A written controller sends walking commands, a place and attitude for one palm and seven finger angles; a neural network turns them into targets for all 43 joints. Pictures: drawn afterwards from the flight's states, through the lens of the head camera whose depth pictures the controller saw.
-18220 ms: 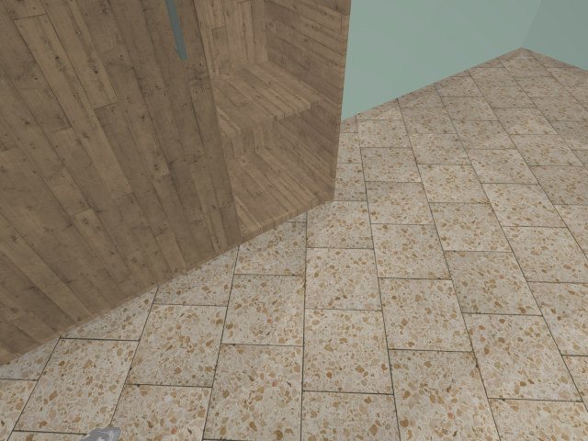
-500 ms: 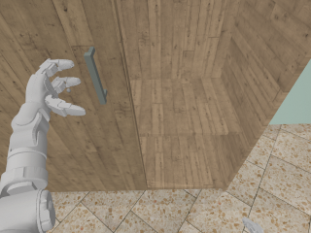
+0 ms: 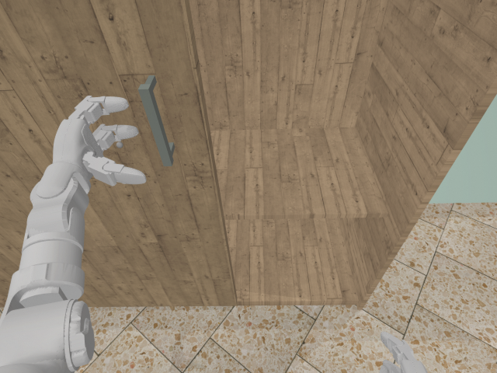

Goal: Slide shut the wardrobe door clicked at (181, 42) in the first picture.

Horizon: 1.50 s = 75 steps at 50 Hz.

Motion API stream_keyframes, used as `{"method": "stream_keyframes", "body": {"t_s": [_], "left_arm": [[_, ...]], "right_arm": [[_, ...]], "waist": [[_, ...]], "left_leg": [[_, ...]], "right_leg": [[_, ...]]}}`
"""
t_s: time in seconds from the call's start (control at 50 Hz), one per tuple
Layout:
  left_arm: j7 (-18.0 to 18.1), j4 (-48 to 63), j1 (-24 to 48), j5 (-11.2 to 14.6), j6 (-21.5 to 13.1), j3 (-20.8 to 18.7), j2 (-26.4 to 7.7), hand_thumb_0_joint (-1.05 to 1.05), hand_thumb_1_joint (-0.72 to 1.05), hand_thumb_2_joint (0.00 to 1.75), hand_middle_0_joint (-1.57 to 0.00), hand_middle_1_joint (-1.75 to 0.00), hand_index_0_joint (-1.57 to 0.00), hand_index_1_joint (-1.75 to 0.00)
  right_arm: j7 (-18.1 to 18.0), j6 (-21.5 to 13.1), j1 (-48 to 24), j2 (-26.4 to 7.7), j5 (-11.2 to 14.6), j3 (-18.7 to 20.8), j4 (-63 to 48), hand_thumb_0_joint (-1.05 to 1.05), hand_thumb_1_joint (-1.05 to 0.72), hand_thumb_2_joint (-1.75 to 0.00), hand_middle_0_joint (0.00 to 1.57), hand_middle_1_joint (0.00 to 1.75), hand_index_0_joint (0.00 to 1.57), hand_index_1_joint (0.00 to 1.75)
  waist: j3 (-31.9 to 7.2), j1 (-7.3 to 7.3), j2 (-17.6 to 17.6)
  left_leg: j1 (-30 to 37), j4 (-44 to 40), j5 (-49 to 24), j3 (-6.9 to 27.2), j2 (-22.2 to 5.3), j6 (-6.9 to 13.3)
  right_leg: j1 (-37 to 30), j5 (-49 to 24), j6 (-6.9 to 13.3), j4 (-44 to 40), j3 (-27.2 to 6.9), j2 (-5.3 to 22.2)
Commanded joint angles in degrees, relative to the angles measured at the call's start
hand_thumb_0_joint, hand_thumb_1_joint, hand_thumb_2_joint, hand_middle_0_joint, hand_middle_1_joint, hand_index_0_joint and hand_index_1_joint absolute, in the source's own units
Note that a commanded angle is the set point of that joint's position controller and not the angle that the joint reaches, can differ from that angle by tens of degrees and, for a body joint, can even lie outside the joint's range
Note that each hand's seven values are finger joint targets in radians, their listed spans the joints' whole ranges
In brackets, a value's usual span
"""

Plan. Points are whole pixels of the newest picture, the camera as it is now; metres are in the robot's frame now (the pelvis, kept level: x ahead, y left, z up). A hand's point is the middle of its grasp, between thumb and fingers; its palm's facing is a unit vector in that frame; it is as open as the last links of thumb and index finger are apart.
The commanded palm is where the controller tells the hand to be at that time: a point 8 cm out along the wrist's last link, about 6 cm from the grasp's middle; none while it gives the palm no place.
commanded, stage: move the hooked fingers beside the handle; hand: left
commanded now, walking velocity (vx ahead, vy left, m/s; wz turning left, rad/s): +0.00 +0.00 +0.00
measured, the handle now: (160, 123) +0.49 +0.17 +0.17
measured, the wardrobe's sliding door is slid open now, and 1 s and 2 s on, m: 0.49 0.49 0.49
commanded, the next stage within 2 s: feel for the door with the fingertips in 0.14 s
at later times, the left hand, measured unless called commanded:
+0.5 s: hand (131, 144) +0.41 +0.20 +0.18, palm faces +0.02 -1.00 -0.01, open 14.0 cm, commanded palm +0.38 +0.25 +0.17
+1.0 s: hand (135, 137) +0.43 +0.19 +0.19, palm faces +0.05 -1.00 -0.01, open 14.0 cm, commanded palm +0.40 +0.25 +0.17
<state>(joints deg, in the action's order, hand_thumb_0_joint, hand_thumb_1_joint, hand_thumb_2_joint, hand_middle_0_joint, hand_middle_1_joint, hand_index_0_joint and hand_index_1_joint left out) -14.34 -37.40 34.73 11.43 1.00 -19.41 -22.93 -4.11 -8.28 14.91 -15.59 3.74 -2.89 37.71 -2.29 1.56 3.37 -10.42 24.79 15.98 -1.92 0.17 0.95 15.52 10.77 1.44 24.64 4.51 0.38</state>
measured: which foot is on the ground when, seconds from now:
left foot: down 0.00-1.00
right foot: down 0.00-1.00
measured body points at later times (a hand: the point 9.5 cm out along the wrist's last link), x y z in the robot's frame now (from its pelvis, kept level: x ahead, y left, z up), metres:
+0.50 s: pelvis +0.00 +0.00 +0.00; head +0.00 -0.02 +0.45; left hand +0.41 +0.25 +0.19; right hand +0.11 -0.26 -0.11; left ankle -0.03 +0.11 -0.74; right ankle +0.02 -0.10 -0.74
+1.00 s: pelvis +0.00 +0.01 +0.00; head +0.01 -0.01 +0.45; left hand +0.42 +0.25 +0.19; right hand +0.12 -0.25 -0.11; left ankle -0.03 +0.11 -0.74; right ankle +0.02 -0.10 -0.74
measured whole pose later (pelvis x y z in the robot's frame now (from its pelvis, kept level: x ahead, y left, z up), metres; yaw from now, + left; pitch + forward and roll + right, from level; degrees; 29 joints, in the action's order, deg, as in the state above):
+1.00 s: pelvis +0.00 +0.01 +0.00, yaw +0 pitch +2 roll +0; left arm -11.2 -42.0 39.9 10.7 0.2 -16.9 -20.8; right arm -4.0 -7.9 15.8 -15.5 3.5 -2.6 39.6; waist -2.2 1.9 2.8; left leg -11.3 25.5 16.4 -1.8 0.4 1.3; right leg 16.1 10.9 1.1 24.8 4.5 0.6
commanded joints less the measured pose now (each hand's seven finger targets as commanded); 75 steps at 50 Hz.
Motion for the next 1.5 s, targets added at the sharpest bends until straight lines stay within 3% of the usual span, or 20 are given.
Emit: {"method": "stream_keyframes", "body": {"t_s": [0.0, 0.22, 0.28, 0.42, 0.6, 0.68, 0.7, 0.78, 0.84, 0.86, 0.9, 0.96, 1.0, 1.12, 1.18, 1.22, 1.26, 1.38, 1.42, 1.48], "left_arm": [[-0.1, 13.2, 24.0, 1.3, -4.5, -5.3, -17.5, 0.00, -0.50, 0.30, -0.30, -1.20, -0.30, -1.20], [-2.1, 10.7, 30.4, 1.6, -5.7, -2.4, -16.6, 0.00, -0.50, 0.30, -0.30, -1.20, -0.30, -1.20], [-2.0, 10.5, 28.3, 2.1, -5.9, -1.0, -14.0, 0.00, -0.50, 0.30, -0.30, -1.20, -0.30, -1.20], [0.9, 13.4, 21.7, 1.6, -4.4, -3.1, -13.6, 0.00, -0.50, 0.30, -0.30, -1.20, -0.30, -1.20], [3.9, 20.7, 24.2, 0.8, -3.6, -2.1, -12.0, 0.00, -0.50, 0.30, -0.30, -1.20, -0.30, -1.20], [4.0, 14.8, 26.5, 0.6, -2.5, -1.1, -11.7, 0.00, -0.50, 0.30, -0.30, -1.20, -0.30, -1.20], [3.9, 14.4, 29.7, 0.4, -2.6, 0.4, -10.6, 0.00, -0.50, 0.30, -0.30, -1.20, -0.30, -1.20], [3.7, 13.1, 29.8, 0.3, -4.1, -0.2, -11.0, 0.00, -0.50, 0.30, -0.30, -1.20, -0.30, -1.20], [3.1, 9.3, 30.7, 0.5, -4.3, 1.0, -9.5, 0.00, -0.50, 0.30, -0.30, -1.20, -0.30, -1.20], [3.3, 9.0, 29.5, 0.3, -4.5, -0.5, -11.2, 0.00, -0.50, 0.30, -0.30, -1.20, -0.30, -1.20], [3.1, 7.3, 30.7, 0.4, -4.2, 1.2, -9.3, 0.00, -0.50, 0.30, -0.30, -1.20, -0.30, -1.20], [3.8, 7.3, 29.1, -0.3, -4.8, -2.9, -13.9, 0.00, -0.50, 0.30, -0.30, -1.20, -0.30, -1.20], [3.6, 10.2, 32.7, -0.5, -5.6, 0.2, -11.3, 0.00, -0.50, 0.30, -0.30, -1.20, -0.30, -1.20], [4.3, 7.5, 33.7, -0.4, -5.8, -0.3, -11.2, 0.00, -0.50, 0.30, -0.30, -1.20, -0.30, -1.20], [4.5, 8.3, 34.6, -1.1, -6.1, 0.2, -11.0, 0.00, -0.50, 0.30, -0.30, -1.20, -0.30, -1.20], [4.6, 5.9, 36.0, -1.0, -6.0, 0.7, -10.4, 0.00, -0.50, 0.30, -0.30, -1.20, -0.30, -1.20], [4.6, 3.6, 34.8, -0.9, -6.4, -1.5, -13.0, 0.00, -0.50, 0.30, -0.30, -1.20, -0.30, -1.20], [3.7, 4.3, 35.1, -1.0, -8.0, 0.0, -11.3, 0.00, -0.50, 0.30, -0.30, -1.20, -0.30, -1.20], [3.6, 4.1, 34.5, -0.7, -8.0, -1.1, -12.6, 0.00, -0.50, 0.30, -0.30, -1.20, -0.30, -1.20], [3.5, 4.9, 33.4, -0.6, -7.9, 0.5, -10.5, 0.00, -0.50, 0.30, -0.30, -1.20, -0.30, -1.20]], "right_arm": [[-0.9, -2.6, -1.9, -7.8, 0.2, 2.8, -7.0, 0.00, -0.90, -0.90, 0.20, 0.30, 0.20, 0.30], [-1.5, -3.3, -0.5, -8.2, 0.4, 2.9, -5.7, 0.00, -0.90, -0.90, 0.20, 0.30, 0.20, 0.30], [-1.2, -3.6, -0.4, -8.2, 0.4, 3.0, -5.8, 0.00, -0.90, -0.90, 0.20, 0.30, 0.20, 0.30], [-0.2, -3.1, -1.3, -7.9, 0.1, 3.2, -6.7, 0.00, -0.90, -0.90, 0.20, 0.30, 0.20, 0.30], [-0.4, -2.7, -3.0, -6.9, -0.1, 3.1, -7.0, 0.00, -0.90, -0.90, 0.20, 0.30, 0.20, 0.30], [-1.0, -2.4, -2.6, -7.2, 0.2, 2.6, -5.6, 0.00, -0.90, -0.90, 0.20, 0.30, 0.20, 0.30], [-1.2, -2.5, -2.5, -7.2, 0.2, 2.6, -5.4, 0.00, -0.90, -0.90, 0.20, 0.30, 0.20, 0.30], [-1.1, -2.9, -1.7, -7.1, -0.2, 2.7, -5.4, 0.00, -0.90, -0.90, 0.20, 0.30, 0.20, 0.30], [-1.0, -2.9, -1.0, -7.2, -0.1, 2.7, -4.8, 0.00, -0.90, -0.90, 0.20, 0.30, 0.20, 0.30], [-0.9, -2.6, -0.8, -7.5, -0.1, 2.9, -4.6, 0.00, -0.90, -0.90, 0.20, 0.30, 0.20, 0.30], [-0.7, -2.5, -0.6, -7.4, 0.1, 2.8, -4.6, 0.00, -0.90, -0.90, 0.20, 0.30, 0.20, 0.30], [-0.6, -2.0, 0.1, -7.8, -0.4, 3.2, -4.8, 0.00, -0.90, -0.90, 0.20, 0.30, 0.20, 0.30], [-0.4, -1.9, -0.2, -7.3, -0.2, 3.0, -5.3, 0.00, -0.90, -0.90, 0.20, 0.30, 0.20, 0.30], [-0.5, -1.8, 1.2, -7.7, -0.3, 3.5, -4.1, 0.00, -0.90, -0.90, 0.20, 0.30, 0.20, 0.30], [-0.4, -1.8, 1.5, -7.6, -0.4, 3.6, -4.0, 0.00, -0.90, -0.90, 0.20, 0.30, 0.20, 0.30], [-0.4, -1.9, 2.1, -7.7, -0.3, 3.6, -3.3, 0.00, -0.90, -0.90, 0.20, 0.30, 0.20, 0.30], [-0.5, -1.6, 2.7, -8.2, -0.5, 3.7, -2.8, 0.00, -0.90, -0.90, 0.20, 0.30, 0.20, 0.30], [-0.3, -2.0, 2.3, -7.8, -0.4, 3.5, -3.7, 0.00, -0.90, -0.90, 0.20, 0.30, 0.20, 0.30], [-0.4, -2.0, 2.5, -8.0, -0.3, 3.6, -3.7, 0.00, -0.90, -0.90, 0.20, 0.30, 0.20, 0.30], [-0.2, -2.1, 1.8, -7.7, -0.2, 3.4, -4.1, 0.00, -0.90, -0.90, 0.20, 0.30, 0.20, 0.30]], "waist": [[-14.8, -0.31, -2.8], [-14.5, 1.64, 0.4], [-15.3, 1.21, -0.4], [-16.0, -1.13, -2.0], [-16.5, -0.44, -1.0], [-11.9, 0.71, -1.9], [-12.0, 1.54, -1.8], [-16.5, 0.72, -1.8], [-15.5, 1.04, -2.6], [-15.8, 0.48, -2.3], [-14.2, 1.21, -4.1], [-16.6, -0.30, -3.4], [-16.9, 0.76, -1.2], [-15.4, 1.26, -3.1], [-16.6, 1.12, -0.1], [-15.4, 1.93, -2.4], [-15.0, 1.43, -4.1], [-16.0, 1.36, -0.6], [-16.4, 1.33, -3.7], [-15.4, 1.29, -2.1]], "left_leg": [[-0.2, -2.3, -15.3, 2.3, -0.3, 0.9], [0.2, -1.9, -11.6, 2.7, -0.1, 1.1], [0.6, -1.7, -12.9, 2.8, -0.2, 1.1], [-0.3, -2.0, -16.3, 2.3, -0.3, 0.9], [1.9, -2.2, -16.5, 1.9, -0.5, 0.9], [0.0, -2.8, -11.9, 2.2, -0.6, 0.8], [0.5, -2.8, -11.4, 2.3, -0.5, 0.9], [2.2, -2.1, -15.0, 2.8, -0.4, 0.8], [1.8, -1.7, -15.9, 2.9, -0.5, 0.7], [1.4, -1.6, -16.2, 2.6, -0.5, 0.7], [0.6, -1.8, -15.3, 2.6, -0.5, 0.8], [0.1, -1.5, -17.4, 2.4, -0.4, 0.8], [0.9, -1.5, -17.8, 2.4, -0.3, 0.7], [1.1, -1.8, -17.3, 2.5, -0.7, 0.8], [2.0, -1.9, -17.6, 2.6, -0.5, 0.6], [1.3, -1.8, -16.5, 2.5, -0.6, 0.8], [0.0, -1.9, -15.3, 2.3, -0.7, 1.0], [0.6, -1.9, -14.6, 2.4, -0.5, 0.9], [0.3, -1.9, -14.7, 2.4, -0.7, 1.0], [0.5, -2.0, -14.6, 2.5, -0.7, 0.9]], "right_leg": [[-11.0, -15.6, 0.2, -1.0, -2.9, 0.4], [-8.0, -11.3, 0.2, -1.8, -3.2, 0.3], [-8.5, -12.4, 0.3, -1.4, -2.9, 0.3], [-10.8, -15.8, 0.3, -0.4, -2.7, 0.4], [-11.3, -15.9, 0.1, -1.1, -3.1, 0.3], [-8.3, -11.2, 0.1, -2.2, -2.9, 0.3], [-7.5, -10.6, 0.1, -2.3, -3.0, 0.3], [-9.7, -13.7, 0.4, -1.3, -2.8, 0.3], [-8.6, -14.6, 0.4, -0.9, -2.6, 0.2], [-9.4, -14.8, 0.5, -1.0, -2.6, 0.3], [-8.3, -14.5, 0.3, -1.1, -2.5, 0.2], [-11.0, -16.6, 0.4, -0.5, -2.8, 0.4], [-10.4, -17.1, 0.4, -0.5, -2.9, 0.4], [-9.0, -15.9, 0.4, -1.0, -2.5, -0.1], [-8.9, -15.5, 0.6, -0.9, -2.6, 0.0], [-7.9, -14.9, 0.3, -1.3, -2.7, -0.2], [-8.8, -14.1, 0.4, -1.5, -2.7, 0.0], [-8.2, -13.3, 0.6, -1.2, -2.9, 0.0], [-8.8, -13.8, 0.4, -1.1, -2.9, -0.1], [-8.3, -13.6, 0.5, -1.1, -2.8, -0.1]]}}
